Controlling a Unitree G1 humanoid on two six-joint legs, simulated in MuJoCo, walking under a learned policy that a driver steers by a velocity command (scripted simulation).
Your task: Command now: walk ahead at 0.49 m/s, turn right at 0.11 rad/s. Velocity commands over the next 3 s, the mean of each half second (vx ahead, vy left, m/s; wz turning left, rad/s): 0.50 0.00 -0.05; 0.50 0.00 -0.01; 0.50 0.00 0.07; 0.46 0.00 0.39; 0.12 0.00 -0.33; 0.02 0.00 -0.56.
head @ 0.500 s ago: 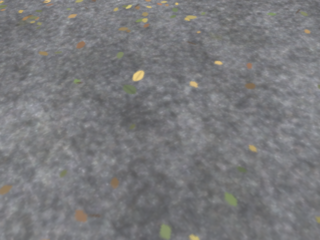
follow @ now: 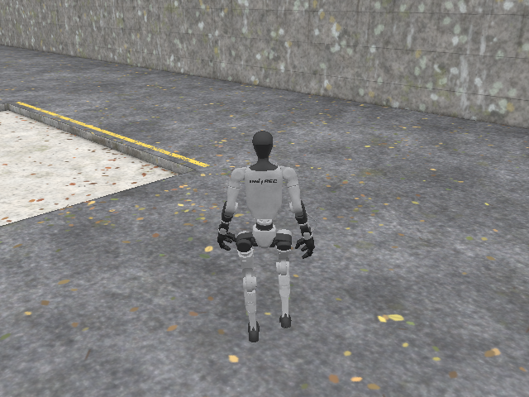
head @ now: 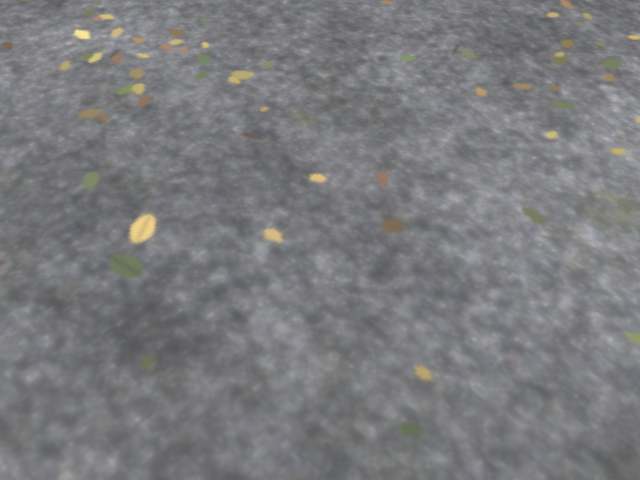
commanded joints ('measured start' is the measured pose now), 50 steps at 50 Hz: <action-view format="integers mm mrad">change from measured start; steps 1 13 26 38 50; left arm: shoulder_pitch -34 -185 120 281 162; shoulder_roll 18 40 59 90 -2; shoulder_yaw -8 -11 13 9 6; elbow -62 -87 109 208 157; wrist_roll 0 -15 -42 -24 -9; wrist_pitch -1 -23 -65 -50 -6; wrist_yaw -8 10 27 46 13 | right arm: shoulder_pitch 21 155 -66 -410 -59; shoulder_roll -81 -131 -37 -57 -48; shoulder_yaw -8 -5 -2 10 -7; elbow -33 62 -33 -143 39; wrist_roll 6 -1 -27 -10 3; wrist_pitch -21 5 58 43 -6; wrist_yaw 3 -23 20 14 -9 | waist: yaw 24 24 -7 60 52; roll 91 121 -11 -20 104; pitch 38 -2 27 89 -3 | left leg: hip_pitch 6 227 -454 -433 8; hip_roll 271 287 193 138 303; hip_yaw -227 -130 -63 2 -244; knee -216 63 699 257 -169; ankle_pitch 197 739 -6 78 167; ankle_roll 134 69 -60 -11 112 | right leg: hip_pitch -98 195 428 653 58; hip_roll -56 66 -169 -203 -57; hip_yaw -23 -126 105 27 -15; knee -105 -563 -940 -866 67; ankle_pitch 107 81 292 514 -15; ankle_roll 23 -42 -159 -127 -2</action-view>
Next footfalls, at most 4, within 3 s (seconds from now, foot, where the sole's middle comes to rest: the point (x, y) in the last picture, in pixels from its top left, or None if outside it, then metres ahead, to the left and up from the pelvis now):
0.30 right None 0.32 -0.11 -0.78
0.84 left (284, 424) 0.61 0.08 -0.78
1.40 right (357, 306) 0.92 -0.10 -0.78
1.94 left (268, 234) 1.16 0.13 -0.78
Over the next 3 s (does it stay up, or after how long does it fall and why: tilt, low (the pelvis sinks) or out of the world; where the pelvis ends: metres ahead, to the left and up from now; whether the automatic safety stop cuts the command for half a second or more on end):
stays up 1.14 0.06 -0.01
